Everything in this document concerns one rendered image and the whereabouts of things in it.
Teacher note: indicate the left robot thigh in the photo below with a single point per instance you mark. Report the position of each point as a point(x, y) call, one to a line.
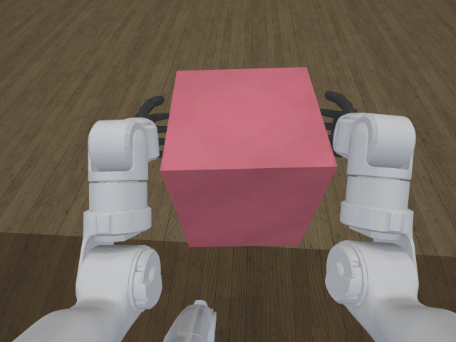
point(196, 323)

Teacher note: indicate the robot left upper arm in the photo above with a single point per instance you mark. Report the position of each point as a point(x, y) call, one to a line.
point(115, 284)

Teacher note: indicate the robot left hand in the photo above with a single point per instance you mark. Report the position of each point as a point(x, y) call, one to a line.
point(146, 108)

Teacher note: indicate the robot left forearm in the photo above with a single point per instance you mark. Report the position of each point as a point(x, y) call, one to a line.
point(118, 155)

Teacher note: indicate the robot right hand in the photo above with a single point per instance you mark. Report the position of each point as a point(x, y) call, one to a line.
point(344, 104)

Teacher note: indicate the robot right upper arm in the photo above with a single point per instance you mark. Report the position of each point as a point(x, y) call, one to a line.
point(377, 282)

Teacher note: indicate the robot left shin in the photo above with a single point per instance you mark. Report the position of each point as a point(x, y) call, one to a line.
point(201, 302)

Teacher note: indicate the carton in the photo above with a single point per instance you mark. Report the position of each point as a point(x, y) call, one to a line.
point(247, 158)

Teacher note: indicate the robot right forearm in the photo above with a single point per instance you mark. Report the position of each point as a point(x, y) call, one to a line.
point(379, 149)

